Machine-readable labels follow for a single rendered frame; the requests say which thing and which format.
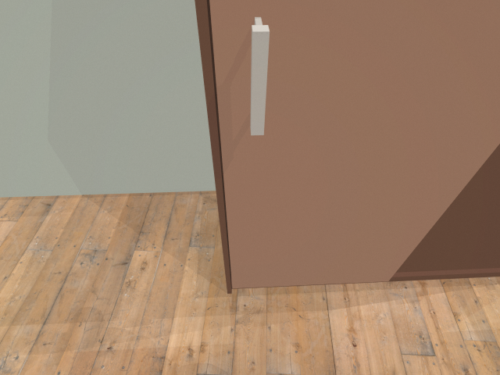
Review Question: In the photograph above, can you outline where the wardrobe door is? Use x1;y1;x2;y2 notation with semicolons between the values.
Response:
396;144;500;273
209;0;500;288

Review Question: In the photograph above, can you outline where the handle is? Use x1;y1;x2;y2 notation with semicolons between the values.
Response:
250;17;270;135

